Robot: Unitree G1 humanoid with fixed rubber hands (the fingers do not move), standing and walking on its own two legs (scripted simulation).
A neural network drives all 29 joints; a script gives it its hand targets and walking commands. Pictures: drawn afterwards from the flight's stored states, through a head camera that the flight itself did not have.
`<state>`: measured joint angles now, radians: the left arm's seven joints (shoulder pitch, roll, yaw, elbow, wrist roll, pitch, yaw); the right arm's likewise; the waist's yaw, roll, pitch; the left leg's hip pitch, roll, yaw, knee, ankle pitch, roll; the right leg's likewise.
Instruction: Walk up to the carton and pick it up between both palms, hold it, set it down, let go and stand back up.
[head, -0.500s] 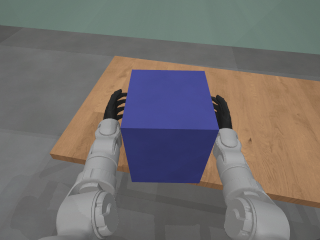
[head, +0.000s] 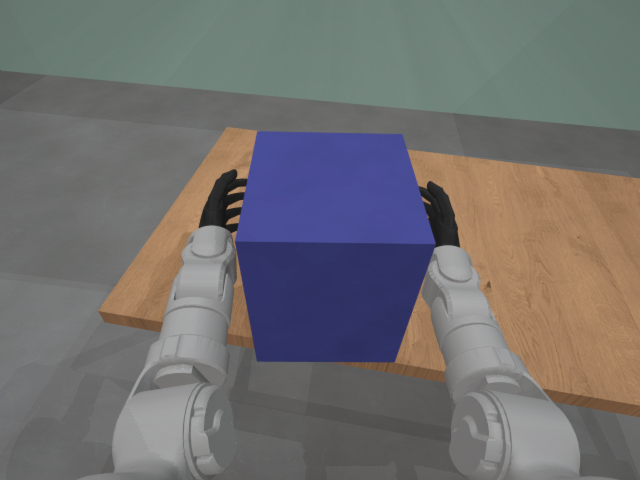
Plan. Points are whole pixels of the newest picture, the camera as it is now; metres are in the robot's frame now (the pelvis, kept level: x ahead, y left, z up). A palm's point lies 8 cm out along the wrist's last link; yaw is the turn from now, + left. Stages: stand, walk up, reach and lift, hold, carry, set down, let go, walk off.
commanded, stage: reach and lift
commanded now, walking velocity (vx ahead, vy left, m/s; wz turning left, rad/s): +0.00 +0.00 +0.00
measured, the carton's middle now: (328, 250) +0.41 -0.02 +0.08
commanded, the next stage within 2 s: hold in 1.88 s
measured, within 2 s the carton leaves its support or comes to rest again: neither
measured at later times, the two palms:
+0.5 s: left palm (204, 216) +0.38 +0.14 +0.17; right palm (448, 230) +0.36 -0.15 +0.16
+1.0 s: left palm (192, 206) +0.36 +0.14 +0.21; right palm (457, 221) +0.35 -0.15 +0.19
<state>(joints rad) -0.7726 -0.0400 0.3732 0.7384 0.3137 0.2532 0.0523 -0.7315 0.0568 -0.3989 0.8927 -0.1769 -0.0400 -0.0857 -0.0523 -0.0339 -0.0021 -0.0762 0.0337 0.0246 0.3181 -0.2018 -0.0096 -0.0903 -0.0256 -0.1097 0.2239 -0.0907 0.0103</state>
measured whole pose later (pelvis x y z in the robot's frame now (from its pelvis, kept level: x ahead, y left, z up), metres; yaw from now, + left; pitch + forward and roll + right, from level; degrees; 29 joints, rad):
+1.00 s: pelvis -0.02 +0.00 +0.00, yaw +1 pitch -9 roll -1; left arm -0.74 -0.04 0.33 0.30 0.37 0.65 -0.02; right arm -0.75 -0.02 -0.10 0.68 0.13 0.23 -0.17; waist -0.11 -0.06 0.04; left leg 0.01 0.02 -0.01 0.34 -0.19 -0.01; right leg 0.01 -0.03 -0.11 0.24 -0.09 0.01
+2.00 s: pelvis -0.02 +0.00 +0.00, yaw +1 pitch -10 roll -1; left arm -0.77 -0.02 0.33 0.21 0.38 0.76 -0.04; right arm -0.78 -0.04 -0.05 0.61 0.19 0.31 -0.21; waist -0.11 -0.05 0.03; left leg 0.03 0.03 -0.01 0.34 -0.21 -0.01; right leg 0.03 -0.01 -0.09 0.24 -0.10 0.01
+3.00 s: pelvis -0.01 -0.01 +0.00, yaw +2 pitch -9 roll -1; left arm -0.79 0.01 0.36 0.19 0.38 0.84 -0.10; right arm -0.83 -0.05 -0.03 0.56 0.25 0.45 -0.25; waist -0.11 -0.03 -0.01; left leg 0.02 0.02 -0.03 0.34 -0.20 -0.01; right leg 0.03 -0.01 -0.08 0.25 -0.12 0.00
